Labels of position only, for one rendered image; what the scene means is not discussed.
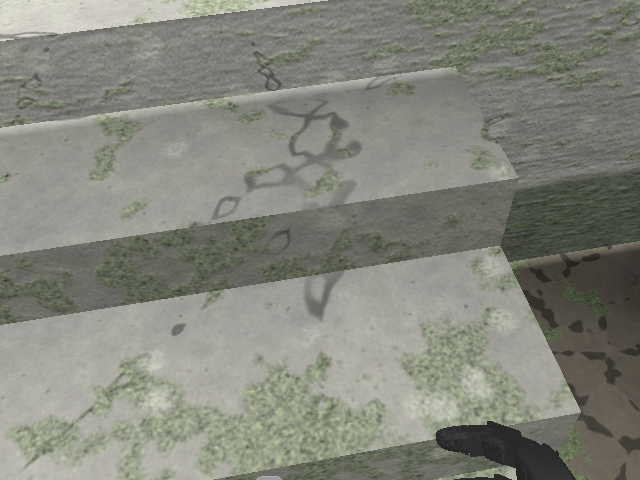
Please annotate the right robot hand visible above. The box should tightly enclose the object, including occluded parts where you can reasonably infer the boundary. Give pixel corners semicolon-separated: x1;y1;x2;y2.
436;421;576;480

